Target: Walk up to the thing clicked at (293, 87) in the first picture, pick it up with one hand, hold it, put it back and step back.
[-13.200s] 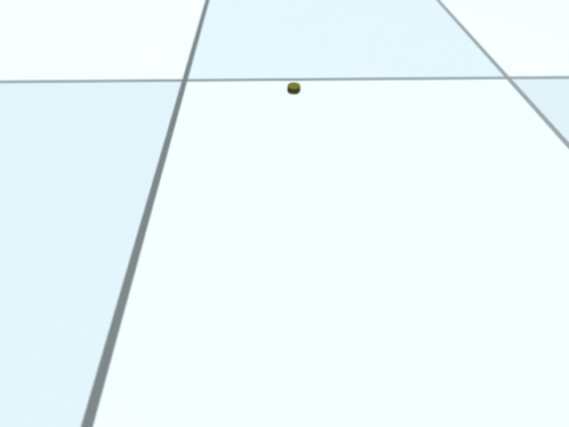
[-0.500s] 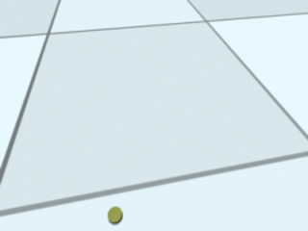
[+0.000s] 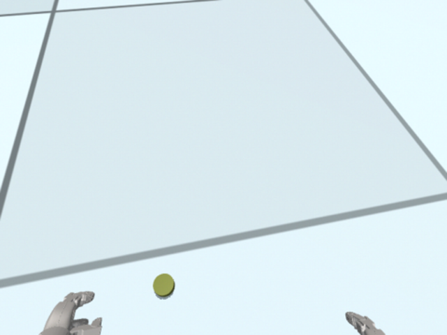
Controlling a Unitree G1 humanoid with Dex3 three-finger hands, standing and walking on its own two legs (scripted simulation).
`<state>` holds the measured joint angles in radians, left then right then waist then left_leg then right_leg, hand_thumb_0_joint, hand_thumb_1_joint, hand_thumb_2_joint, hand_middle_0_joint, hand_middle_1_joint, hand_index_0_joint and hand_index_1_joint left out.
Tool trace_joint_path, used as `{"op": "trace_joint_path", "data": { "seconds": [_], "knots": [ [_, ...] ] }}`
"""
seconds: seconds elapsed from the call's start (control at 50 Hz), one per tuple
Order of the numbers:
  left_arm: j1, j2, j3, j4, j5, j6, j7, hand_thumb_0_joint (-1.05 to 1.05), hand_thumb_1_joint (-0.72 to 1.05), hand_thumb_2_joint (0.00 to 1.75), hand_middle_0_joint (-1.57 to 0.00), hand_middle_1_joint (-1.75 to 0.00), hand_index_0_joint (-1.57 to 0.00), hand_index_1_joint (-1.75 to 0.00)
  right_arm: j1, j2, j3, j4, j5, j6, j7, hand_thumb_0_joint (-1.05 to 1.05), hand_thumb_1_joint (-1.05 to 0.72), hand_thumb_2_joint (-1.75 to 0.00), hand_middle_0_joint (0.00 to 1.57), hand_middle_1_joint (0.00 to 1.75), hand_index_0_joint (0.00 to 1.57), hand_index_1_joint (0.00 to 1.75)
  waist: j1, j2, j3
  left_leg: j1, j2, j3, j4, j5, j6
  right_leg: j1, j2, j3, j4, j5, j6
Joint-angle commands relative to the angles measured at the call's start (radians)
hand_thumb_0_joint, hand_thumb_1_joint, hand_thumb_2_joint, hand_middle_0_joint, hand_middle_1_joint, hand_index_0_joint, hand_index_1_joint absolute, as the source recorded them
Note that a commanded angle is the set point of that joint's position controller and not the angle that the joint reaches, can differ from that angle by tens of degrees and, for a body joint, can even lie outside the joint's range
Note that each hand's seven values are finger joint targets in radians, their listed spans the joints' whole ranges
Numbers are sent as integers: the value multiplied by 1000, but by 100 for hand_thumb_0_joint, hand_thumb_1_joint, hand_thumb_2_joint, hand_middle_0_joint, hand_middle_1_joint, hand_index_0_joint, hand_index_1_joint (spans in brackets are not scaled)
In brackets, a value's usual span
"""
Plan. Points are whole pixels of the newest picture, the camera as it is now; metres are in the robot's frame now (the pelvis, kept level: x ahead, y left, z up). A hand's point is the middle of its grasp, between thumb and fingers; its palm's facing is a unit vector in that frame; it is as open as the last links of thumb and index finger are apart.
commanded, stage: rise first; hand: left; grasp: from above
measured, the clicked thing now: (164, 285) +0.35 +0.23 -0.75
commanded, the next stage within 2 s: none
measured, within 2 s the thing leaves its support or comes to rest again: neither
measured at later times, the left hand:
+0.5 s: hand out of the picture +0.12 +0.26 -0.24, palm faces -0.21 -0.84 -0.50, open 14.1 cm
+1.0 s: hand (126, 315) +0.21 +0.28 -0.45, palm faces -0.45 -0.41 -0.79, open 14.2 cm
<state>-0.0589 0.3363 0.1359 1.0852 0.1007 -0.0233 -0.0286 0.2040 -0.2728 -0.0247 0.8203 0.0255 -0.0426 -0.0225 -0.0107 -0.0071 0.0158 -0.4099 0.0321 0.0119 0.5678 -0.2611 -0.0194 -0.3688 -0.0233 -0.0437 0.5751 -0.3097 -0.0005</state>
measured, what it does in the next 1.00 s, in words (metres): lowers itself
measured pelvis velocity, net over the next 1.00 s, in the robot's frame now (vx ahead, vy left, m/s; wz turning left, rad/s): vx -0.08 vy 0.01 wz -0.06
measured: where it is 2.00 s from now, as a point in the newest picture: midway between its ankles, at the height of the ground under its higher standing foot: outside the picture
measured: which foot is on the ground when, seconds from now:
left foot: down 0.00-1.00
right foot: down 0.00-1.00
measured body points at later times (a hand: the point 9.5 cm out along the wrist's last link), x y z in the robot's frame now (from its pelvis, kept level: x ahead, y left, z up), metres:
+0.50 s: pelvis -0.01 +0.01 -0.10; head +0.10 +0.02 +0.33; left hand +0.14 +0.31 -0.21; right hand +0.16 -0.25 -0.20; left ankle +0.01 +0.13 -0.73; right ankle -0.01 -0.12 -0.73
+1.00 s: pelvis -0.08 +0.01 -0.29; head +0.12 +0.02 +0.11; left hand +0.23 +0.30 -0.40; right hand +0.11 -0.26 -0.42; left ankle +0.01 +0.13 -0.73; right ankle -0.02 -0.12 -0.73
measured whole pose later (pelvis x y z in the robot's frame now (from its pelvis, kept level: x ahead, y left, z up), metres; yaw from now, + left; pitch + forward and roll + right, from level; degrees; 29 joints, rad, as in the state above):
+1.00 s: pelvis -0.08 +0.01 -0.29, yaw -3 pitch +33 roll -3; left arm -0.23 0.42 0.08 0.76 0.79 -0.10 0.21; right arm 0.03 -0.28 -0.08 0.68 -0.02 -0.14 0.06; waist 0.01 0.01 -0.17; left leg -1.88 0.06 -0.05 1.95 -0.65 -0.01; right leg -1.81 -0.01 -0.04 1.94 -0.71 0.01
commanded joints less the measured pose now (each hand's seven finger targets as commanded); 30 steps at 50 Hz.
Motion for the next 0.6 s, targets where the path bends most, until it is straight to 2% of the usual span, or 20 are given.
{"op": "trace_joint_path", "data": {
  "seconds": [0.0, 0.02, 0.04, 0.06, 0.08, 0.12, 0.18, 0.24, 0.3, 0.36, 0.42, 0.44, 0.46, 0.52, 0.58],
  "knots": [
    [88, 177, 55, -138, 62, 34, 26, 0, -13, 96, -6, -104, -8, -101, 58, -155, -70, -177, 5, -19, -1, 0, -91, -90, 20, 30, 20, 30, 26, 55, -252, 53, -51, 22, 33, 226, 20, 5, 22, 7, 16, 236, -22],
    [105, 168, 56, -145, 66, 55, 32, 0, -21, 97, -5, -105, -7, -103, 45, -150, -71, -193, 6, -18, 1, 0, -91, -90, 20, 30, 20, 30, 21, 38, -230, 30, -46, 13, 45, 219, 18, -18, 27, -1, 24, 221, -20],
    [86, 179, 65, -174, 74, 70, 39, 0, -29, 100, -6, -105, -7, -104, 45, -151, -72, -215, 6, -18, 4, 0, -91, -90, 20, 30, 20, 30, 15, 17, -250, 17, -42, 13, 68, 215, 21, -34, 28, 0, 45, 216, -18],
    [67, 195, 68, -197, 84, 79, 46, 0, -35, 99, -6, -105, -7, -104, 25, -147, -69, -231, 6, -19, 6, 0, -91, -90, 20, 30, 20, 30, 17, 16, -220, -29, -41, 12, 92, 181, 19, -72, 28, -2, 64, 179, -18],
    [52, 177, 58, -212, 91, 84, 50, 0, -41, 99, -6, -106, -7, -105, 22, -144, -70, -245, 3, -24, 9, 0, -90, -90, 20, 30, 20, 30, 5, 5, -216, -59, -37, 11, 123, 156, 20, -115, 30, -1, 93, 157, -17],
    [89, 156, 65, -243, 105, 83, 54, 0, -49, 98, -7, -106, -7, -106, 28, -136, -73, -269, -2, -37, 14, 0, -88, -90, 20, 30, 20, 30, 8, 4, -225, -117, -31, 6, 183, 106, 20, -179, 32, -5, 157, 100, -18],
    [92, 177, 87, -360, 130, 67, 63, 0, -52, 99, -7, -105, -7, -106, 24, -126, -77, -305, -9, -53, 15, 0, -89, -90, 20, 30, 20, 30, 11, 24, -268, -196, -32, 7, 266, 50, 22, -259, 25, 9, 234, 50, -17],
    [145, 143, 71, -438, 161, 62, 66, 0, -55, 101, -7, -104, -5, -105, 30, -116, -81, -324, -13, -69, 12, 0, -87, -89, 20, 30, 20, 30, -2, 30, -319, -240, -23, -1, 346, 50, 25, -334, 24, 15, 315, 56, -18],
    [197, 161, 88, -525, 196, 68, 74, 0, -58, 102, -7, -104, -5, -106, 23, -114, -81, -340, -18, -81, 11, 0, -88, -90, 20, 30, 20, 30, 2, 60, -369, -286, -16, -10, 417, 63, 26, -401, 27, 11, 391, 56, -17],
    [251, 140, 70, -589, 220, 81, 75, 0, -59, 102, -8, -103, -5, -105, 6, -118, -86, -353, -21, -92, 14, 0, -89, -90, 20, 30, 20, 30, -5, 68, -387, -338, -9, -24, 473, 58, 24, -490, 29, 2, 462, 29, -18],
    [300, 149, 76, -675, 245, 91, 81, 0, -59, 100, -8, -104, -6, -106, -17, -114, -86, -370, -20, -105, 16, 0, -91, -91, 20, 30, 20, 30, 5, 71, -435, -394, -9, -32, 533, 25, 27, -548, 31, -2, 524, 2, -18],
    [324, 125, 58, -672, 253, 96, 82, 0, -58, 99, -7, -105, -7, -106, -28, -113, -86, -375, -19, -108, 19, 0, -90, -90, 20, 30, 20, 30, -4, 55, -432, -427, -11, -34, 552, 10, 28, -570, 32, -2, 543, -9, -18],
    [330, 139, 67, -701, 259, 98, 85, 0, -59, 99, -8, -105, -7, -106, -33, -109, -84, -380, -16, -112, 21, 0, -91, -91, 20, 30, 20, 30, 6, 54, -447, -451, -16, -28, 582, 16, 33, -577, 31, 1, 555, 4, -15],
    [231, 155, 44, -715, 298, 92, 92, 0, -59, 99, -8, -105, -7, -106, -51, -119, -85, -372, -14, -126, 23, 0, -90, -90, 20, 30, 20, 30, -28, 42, -448, -537, -15, -30, 668, -7, 39, -673, 28, 4, 624, -4, -11],
    [165, 176, 44, -664, 361, 54, 109, 0, -54, 98, -6, -104, -5, -104, -73, -126, -88, -360, -18, -144, 28, 0, -86, -89, 20, 30, 20, 30, -31, 52, -456, -641, -18, -35, 747, -82, 35, -792, 26, 7, 715, -74, -14]
  ]
}}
